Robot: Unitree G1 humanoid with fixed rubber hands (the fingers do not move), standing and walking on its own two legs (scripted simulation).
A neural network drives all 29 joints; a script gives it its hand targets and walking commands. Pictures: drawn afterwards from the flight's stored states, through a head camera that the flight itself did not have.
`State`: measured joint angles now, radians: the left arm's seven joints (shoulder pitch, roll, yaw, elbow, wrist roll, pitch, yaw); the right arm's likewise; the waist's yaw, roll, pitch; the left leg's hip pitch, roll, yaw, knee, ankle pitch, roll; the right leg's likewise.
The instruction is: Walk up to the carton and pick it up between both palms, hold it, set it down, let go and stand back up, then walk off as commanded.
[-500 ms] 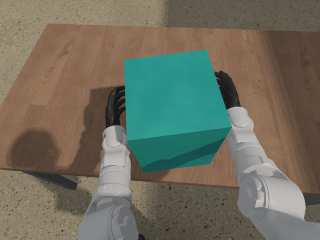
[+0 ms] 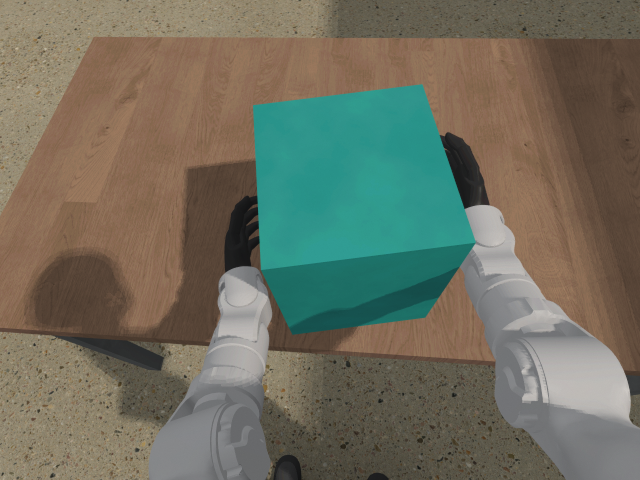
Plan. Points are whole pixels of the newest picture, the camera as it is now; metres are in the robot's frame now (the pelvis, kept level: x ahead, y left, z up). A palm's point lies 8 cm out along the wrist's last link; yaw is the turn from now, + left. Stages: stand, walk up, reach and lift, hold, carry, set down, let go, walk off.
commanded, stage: set down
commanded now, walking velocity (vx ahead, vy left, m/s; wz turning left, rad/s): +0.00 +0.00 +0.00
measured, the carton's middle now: (349, 224) +0.43 +0.03 -0.01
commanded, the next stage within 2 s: none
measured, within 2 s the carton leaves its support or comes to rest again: neither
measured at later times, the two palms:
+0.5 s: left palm (226, 274) +0.34 +0.17 +0.00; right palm (488, 220) +0.42 -0.14 +0.03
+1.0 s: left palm (206, 322) +0.28 +0.18 +0.01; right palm (531, 275) +0.35 -0.18 +0.03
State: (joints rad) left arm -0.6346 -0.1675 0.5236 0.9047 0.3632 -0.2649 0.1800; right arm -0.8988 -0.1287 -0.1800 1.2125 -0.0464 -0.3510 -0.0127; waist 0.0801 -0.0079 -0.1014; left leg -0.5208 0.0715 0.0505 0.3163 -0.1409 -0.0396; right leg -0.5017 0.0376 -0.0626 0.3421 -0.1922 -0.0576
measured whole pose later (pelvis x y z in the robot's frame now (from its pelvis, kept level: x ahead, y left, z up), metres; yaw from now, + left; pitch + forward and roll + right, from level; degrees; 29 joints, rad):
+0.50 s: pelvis -0.04 +0.00 -0.01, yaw -1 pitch +20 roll +0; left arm -0.68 -0.08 0.32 1.05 0.15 -0.29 0.22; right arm -0.96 -0.26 0.08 1.43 0.24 -0.37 0.03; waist 0.13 0.01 -0.17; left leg -0.62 0.09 0.05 0.41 -0.14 -0.05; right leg -0.59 0.05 -0.06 0.41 -0.17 -0.06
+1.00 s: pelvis -0.06 -0.01 -0.01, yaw -1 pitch +12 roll +1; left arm -0.54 -0.05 0.29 0.96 0.11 -0.30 0.20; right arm -0.79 -0.30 0.18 1.39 0.34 -0.40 0.07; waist 0.13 -0.02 -0.11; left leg -0.51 0.09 0.05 0.43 -0.13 -0.05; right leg -0.51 0.05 -0.06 0.49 -0.19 -0.08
